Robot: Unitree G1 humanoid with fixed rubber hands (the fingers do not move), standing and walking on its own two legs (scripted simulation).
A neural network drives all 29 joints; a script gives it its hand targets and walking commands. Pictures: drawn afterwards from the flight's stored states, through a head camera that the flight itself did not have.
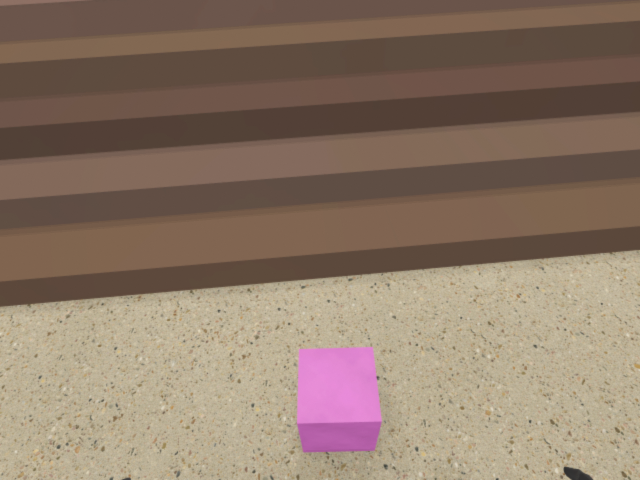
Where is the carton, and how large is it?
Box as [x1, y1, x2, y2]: [297, 347, 381, 451]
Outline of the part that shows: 372,347 299,349 297,425 303,451 374,450 381,419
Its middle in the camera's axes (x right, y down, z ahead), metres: +0.05 +0.48 +1.11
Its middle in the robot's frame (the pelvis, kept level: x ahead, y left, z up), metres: +0.48 +0.00 -0.66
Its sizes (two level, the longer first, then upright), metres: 0.210 0.200 0.250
